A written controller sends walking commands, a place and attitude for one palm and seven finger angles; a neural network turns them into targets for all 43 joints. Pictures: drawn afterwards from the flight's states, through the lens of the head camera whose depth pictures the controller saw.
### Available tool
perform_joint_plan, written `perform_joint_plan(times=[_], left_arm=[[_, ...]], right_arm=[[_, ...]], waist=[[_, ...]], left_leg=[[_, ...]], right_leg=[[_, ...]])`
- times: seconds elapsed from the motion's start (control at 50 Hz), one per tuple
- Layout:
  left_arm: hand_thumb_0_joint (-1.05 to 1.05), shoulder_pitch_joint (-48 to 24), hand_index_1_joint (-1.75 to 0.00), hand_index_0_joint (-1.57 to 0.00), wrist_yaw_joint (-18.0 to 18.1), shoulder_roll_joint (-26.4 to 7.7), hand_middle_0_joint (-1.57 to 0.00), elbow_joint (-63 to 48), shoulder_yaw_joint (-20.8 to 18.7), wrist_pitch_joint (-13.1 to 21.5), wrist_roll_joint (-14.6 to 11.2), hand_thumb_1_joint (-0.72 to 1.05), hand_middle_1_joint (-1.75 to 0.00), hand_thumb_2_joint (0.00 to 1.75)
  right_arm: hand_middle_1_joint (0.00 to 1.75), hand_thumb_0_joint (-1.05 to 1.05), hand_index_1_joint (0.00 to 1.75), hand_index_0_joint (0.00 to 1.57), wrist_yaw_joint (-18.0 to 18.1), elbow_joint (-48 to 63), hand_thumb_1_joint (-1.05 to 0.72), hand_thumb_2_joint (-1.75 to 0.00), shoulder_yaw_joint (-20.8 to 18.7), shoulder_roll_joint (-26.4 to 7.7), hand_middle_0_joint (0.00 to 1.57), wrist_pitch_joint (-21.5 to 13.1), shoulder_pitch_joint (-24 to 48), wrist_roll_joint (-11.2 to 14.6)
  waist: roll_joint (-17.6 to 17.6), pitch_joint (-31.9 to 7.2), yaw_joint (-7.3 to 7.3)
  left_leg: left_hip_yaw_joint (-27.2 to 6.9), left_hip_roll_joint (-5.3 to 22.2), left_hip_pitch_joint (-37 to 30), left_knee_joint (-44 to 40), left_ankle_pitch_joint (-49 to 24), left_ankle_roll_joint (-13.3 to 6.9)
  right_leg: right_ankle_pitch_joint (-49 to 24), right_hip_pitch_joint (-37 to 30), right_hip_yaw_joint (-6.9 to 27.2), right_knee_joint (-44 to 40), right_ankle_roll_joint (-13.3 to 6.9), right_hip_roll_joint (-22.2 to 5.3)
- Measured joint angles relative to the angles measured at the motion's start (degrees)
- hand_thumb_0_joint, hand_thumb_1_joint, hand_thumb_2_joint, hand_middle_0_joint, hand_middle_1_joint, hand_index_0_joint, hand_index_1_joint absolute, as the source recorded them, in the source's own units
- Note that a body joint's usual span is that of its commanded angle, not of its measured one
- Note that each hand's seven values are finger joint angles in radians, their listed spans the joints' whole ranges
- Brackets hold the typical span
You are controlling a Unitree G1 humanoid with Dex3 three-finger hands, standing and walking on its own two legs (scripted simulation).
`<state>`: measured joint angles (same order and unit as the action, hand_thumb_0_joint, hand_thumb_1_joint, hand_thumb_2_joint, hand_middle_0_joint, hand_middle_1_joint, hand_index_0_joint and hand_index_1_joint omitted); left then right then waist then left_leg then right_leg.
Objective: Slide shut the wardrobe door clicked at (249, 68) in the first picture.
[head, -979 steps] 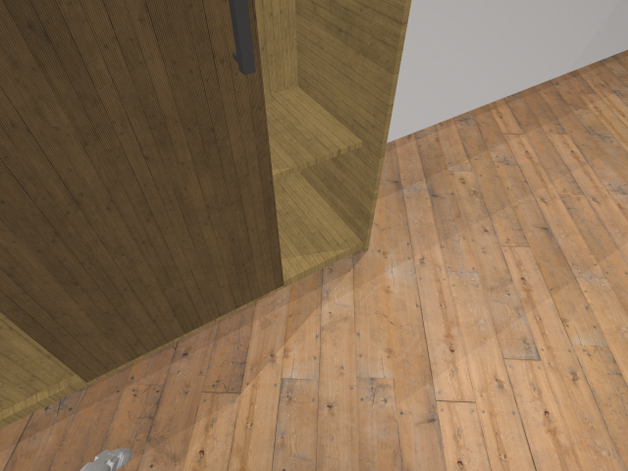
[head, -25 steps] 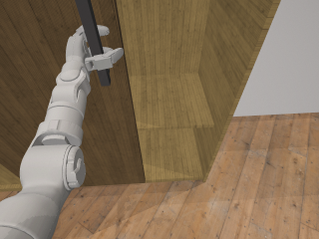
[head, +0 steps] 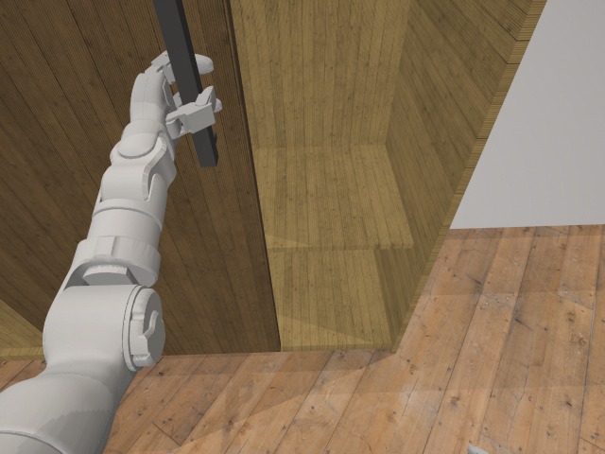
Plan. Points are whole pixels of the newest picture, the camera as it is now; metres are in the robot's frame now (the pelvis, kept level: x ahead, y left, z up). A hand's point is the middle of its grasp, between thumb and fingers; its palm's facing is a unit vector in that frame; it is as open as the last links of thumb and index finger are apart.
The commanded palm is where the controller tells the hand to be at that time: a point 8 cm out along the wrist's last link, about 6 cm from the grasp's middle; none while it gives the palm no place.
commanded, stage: grip the handle and tug to test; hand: left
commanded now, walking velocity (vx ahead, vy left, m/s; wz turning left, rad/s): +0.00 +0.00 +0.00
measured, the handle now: (191, 70) +0.53 +0.15 +0.26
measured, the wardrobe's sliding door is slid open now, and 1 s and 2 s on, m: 0.38 0.37 0.30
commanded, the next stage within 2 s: tug the door sideways, standing still in 0.42 s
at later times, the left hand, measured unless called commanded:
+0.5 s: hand (206, 110) +0.47 +0.12 +0.23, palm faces +0.04 -1.00 +0.01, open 5.9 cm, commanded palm +0.42 +0.18 +0.23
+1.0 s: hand (211, 109) +0.47 +0.12 +0.23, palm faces +0.11 -0.99 -0.03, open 6.0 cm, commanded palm +0.45 +0.11 +0.23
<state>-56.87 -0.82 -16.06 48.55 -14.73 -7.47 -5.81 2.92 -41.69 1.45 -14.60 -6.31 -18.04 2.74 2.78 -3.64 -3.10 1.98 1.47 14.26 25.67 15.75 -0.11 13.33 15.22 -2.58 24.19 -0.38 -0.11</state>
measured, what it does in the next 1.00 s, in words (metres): stands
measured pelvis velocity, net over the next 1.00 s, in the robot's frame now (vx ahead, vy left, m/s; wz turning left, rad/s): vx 0.01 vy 0.01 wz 0.04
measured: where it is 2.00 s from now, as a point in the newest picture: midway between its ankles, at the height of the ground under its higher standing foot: outside the picture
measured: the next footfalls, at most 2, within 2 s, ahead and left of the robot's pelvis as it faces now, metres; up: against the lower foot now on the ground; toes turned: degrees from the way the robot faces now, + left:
none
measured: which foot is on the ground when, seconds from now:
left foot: down 0.00-1.00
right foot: down 0.00-1.00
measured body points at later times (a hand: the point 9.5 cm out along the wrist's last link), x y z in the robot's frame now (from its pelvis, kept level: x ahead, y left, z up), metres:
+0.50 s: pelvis +0.02 +0.00 +0.00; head +0.02 -0.01 +0.45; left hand +0.46 +0.18 +0.23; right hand +0.10 -0.25 -0.12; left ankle -0.03 +0.12 -0.74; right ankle -0.01 -0.11 -0.74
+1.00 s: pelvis +0.01 +0.01 +0.00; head +0.03 +0.00 +0.45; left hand +0.46 +0.17 +0.24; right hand +0.15 -0.22 -0.12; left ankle -0.03 +0.12 -0.74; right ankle -0.01 -0.12 -0.74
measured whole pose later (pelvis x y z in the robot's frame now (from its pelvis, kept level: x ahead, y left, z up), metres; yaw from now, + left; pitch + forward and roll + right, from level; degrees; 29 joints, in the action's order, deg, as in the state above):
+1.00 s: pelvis +0.01 +0.01 +0.00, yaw +2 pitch +4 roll -1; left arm -56.0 7.4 -9.4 39.4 -7.3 -15.1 -6.4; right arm 1.7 -42.6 1.5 -12.5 -4.5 -14.2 1.9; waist 2.6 -4.0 -0.1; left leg 0.0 0.2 13.8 26.6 17.1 -0.6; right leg 15.1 13.7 -4.3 24.7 0.3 -1.4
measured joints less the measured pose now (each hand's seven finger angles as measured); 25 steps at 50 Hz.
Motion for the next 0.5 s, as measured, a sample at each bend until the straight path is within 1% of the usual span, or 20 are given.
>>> perform_joint_plan(times=[0.06,0.14,0.3,0.36,0.5], left_arm=[[0.02,-0.5,-1.39,-0.39,-0.22,0.04,-0.4,0.51,-0.02,-0.08,0.16,0.68,-1.4,0.79],[0.02,-0.04,-1.39,-0.39,-0.68,-0.35,-0.41,0.63,-0.53,-0.16,0.24,0.68,-1.4,0.79],[0.01,4.22,-1.38,-0.36,-0.51,-0.69,-0.38,-4.23,-1.5,-0.81,-0.48,0.7,-1.4,0.76],[0.01,5.71,-1.38,-0.35,-0.33,-0.41,-0.37,-7.14,-1.4,-1.79,-0.7,0.71,-1.4,0.76],[0.01,10.95,-1.38,-0.31,0.3,0.73,-0.34,-16.7,-1.44,-5.37,-1.45,0.72,-1.4,0.75]], right_arm=[[0.3,0.01,0.29,0.2,0.01,-0.24,-0.91,-0.9,0.15,0.07,0.2,0.2,0.03,-0.14],[0.3,0.01,0.29,0.2,0.02,-0.08,-0.91,-0.9,0.26,0.13,0.2,0.54,-0.11,-0.14],[0.3,0.01,0.29,0.2,-0.22,1.28,-0.91,-0.9,0.15,0.05,0.2,1.25,-0.6,0.22],[0.3,0.01,0.29,0.2,-0.27,1.57,-0.91,-0.9,0.06,0.05,0.2,1.71,-0.56,0.31],[0.3,0.01,0.29,0.2,-0.74,2.45,-0.91,-0.9,-0.2,0.07,0.2,2.93,0.57,0.29]], waist=[[-0.13,-0.04,0.1],[-0.09,-0.4,-0.14],[0.32,-0.43,-0.87],[0.33,-0.24,-0.85],[0.72,-0.36,-0.71]], left_leg=[[-0.1,-0.05,0.16,0.07,-0.01,-0.02],[0.18,0.0,-0.01,-0.11,-0.02,-0.05],[1.33,0.22,-1.68,-0.97,0.18,-0.13],[1.53,0.22,-2.2,-1.26,0.28,-0.16],[2.11,0.26,-3.72,-2.33,0.68,-0.21]], right_leg=[[0.03,0.14,-0.09,0.09,0.0,-0.05],[-0.05,0.13,0.19,-0.02,0.01,0.02],[-0.19,-1.0,1.32,-0.68,0.14,0.29],[-0.12,-1.41,1.52,-0.91,0.19,0.31],[0.15,-2.65,2.09,-1.84,0.38,0.42]])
